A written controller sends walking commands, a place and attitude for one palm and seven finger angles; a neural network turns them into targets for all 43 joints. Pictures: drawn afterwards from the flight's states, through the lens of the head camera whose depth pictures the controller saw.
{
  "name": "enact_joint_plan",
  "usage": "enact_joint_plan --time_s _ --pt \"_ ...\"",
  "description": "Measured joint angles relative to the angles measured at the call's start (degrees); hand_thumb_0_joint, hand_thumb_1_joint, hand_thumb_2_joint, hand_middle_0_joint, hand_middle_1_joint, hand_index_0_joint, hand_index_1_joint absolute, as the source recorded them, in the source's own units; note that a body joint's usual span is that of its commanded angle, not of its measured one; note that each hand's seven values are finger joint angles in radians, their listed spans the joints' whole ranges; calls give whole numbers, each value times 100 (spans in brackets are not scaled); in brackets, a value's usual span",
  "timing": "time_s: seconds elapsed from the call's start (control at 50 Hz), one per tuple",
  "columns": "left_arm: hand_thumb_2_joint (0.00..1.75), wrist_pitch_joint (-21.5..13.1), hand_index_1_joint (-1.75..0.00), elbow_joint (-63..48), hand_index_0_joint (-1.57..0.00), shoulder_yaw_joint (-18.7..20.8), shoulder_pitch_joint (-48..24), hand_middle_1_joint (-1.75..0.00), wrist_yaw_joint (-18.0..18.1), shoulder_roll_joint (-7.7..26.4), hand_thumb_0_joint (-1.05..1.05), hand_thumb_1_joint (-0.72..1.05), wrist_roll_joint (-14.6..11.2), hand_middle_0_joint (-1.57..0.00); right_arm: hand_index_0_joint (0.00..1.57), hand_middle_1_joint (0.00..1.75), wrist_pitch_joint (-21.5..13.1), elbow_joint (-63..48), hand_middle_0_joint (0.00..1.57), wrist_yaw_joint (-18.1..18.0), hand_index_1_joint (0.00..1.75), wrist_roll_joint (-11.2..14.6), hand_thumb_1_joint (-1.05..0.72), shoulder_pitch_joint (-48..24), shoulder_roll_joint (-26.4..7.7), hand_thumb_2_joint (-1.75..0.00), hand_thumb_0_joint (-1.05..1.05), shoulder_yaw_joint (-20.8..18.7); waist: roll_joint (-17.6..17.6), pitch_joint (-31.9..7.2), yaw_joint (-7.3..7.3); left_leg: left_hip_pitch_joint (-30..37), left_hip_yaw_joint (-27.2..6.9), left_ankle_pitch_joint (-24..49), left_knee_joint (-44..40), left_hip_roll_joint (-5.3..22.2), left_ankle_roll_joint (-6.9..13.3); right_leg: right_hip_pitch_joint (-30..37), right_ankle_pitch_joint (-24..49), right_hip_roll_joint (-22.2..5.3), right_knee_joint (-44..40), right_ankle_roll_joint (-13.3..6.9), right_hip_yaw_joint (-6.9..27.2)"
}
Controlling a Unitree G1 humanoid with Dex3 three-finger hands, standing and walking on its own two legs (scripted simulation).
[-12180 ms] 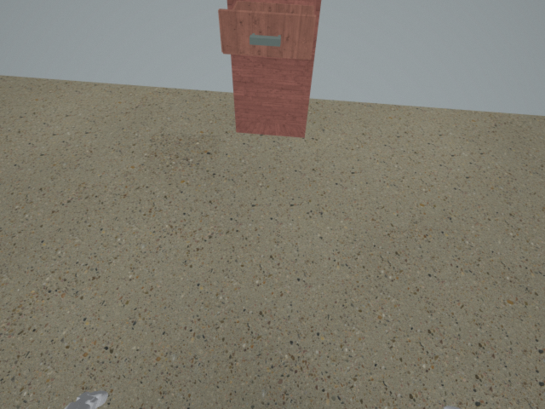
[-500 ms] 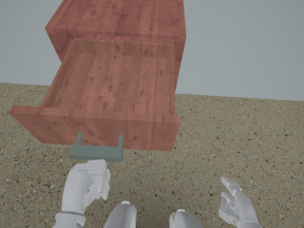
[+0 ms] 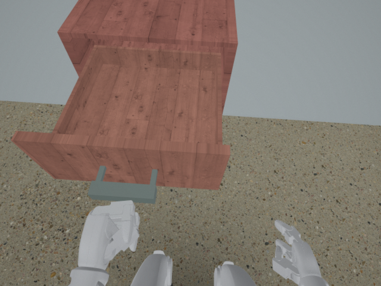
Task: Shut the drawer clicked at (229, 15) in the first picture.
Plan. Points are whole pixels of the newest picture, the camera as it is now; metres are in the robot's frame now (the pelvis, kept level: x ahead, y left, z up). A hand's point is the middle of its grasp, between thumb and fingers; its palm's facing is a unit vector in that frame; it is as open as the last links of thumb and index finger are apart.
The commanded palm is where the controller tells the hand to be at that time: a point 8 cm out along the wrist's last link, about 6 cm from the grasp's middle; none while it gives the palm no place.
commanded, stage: push the drawer shut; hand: left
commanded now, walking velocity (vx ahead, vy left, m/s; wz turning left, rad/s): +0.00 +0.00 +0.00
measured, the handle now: (126, 181) +0.31 +0.15 +0.04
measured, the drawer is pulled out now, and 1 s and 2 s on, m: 0.29 0.19 0.07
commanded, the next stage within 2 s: none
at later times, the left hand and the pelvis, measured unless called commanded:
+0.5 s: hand (142, 202) +0.27 +0.11 +0.04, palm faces -0.07 -1.00 -0.02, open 3.1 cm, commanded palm +0.27 +0.16 +0.05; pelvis -0.01 +0.00 +0.01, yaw +0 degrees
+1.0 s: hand (146, 173) +0.33 +0.11 +0.04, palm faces -0.06 -1.00 -0.03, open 3.0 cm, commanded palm +0.32 +0.16 +0.05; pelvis -0.01 +0.01 +0.01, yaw +0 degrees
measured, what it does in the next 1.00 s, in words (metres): stands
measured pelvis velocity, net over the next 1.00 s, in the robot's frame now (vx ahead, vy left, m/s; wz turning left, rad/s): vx -0.01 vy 0.01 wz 0.00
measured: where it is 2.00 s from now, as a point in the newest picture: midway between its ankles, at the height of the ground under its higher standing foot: outside the picture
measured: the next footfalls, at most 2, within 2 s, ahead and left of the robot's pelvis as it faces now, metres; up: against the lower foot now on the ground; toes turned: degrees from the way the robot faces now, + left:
none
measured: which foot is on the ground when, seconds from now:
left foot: down 0.00-1.00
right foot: down 0.00-1.00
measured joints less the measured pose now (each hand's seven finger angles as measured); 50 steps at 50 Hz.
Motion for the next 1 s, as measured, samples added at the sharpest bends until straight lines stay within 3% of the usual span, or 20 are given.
enact_joint_plan --time_s 0.62,1.0 --pt "94 287 -160 1577 -140 245 -2157 -160 69 116 -1 89 -79 -140 20 30 89 457 21 -30 30 1 -90 36 -146 -90 1 39 -7 107 -112 98 -12 194 -255 -10 7 97 198 5 -258 9 -4" --pt "92 135 -160 2758 -140 437 -3420 -160 138 86 -2 86 -75 -140 20 30 272 720 21 29 30 -2 -91 5 -189 -90 1 -19 -23 181 -140 71 55 260 -343 -31 53 43 273 -17 -321 60 64"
